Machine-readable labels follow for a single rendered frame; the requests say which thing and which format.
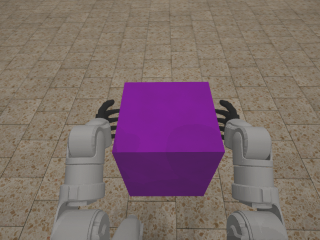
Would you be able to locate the robot left hand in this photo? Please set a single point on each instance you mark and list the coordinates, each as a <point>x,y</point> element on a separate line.
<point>104,113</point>

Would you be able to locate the robot left thigh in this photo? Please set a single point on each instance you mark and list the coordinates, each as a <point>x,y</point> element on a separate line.
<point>129,229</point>

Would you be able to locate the carton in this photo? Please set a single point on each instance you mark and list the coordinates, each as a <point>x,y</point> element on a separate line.
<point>167,140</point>

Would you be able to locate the left robot upper arm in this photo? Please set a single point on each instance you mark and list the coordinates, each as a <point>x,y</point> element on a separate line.
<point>82,224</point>

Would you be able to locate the right robot upper arm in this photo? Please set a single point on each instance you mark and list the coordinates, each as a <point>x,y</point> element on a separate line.
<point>254,225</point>

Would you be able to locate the left robot shin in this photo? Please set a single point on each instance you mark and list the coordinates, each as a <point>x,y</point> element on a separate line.
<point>132,216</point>

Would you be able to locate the robot right hand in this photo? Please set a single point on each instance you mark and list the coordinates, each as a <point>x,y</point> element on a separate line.
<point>229,115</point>

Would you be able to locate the robot right forearm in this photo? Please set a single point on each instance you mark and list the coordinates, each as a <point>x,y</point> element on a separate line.
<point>252,158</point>

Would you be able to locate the robot left forearm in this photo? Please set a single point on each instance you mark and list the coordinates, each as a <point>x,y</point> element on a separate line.
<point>85,156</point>

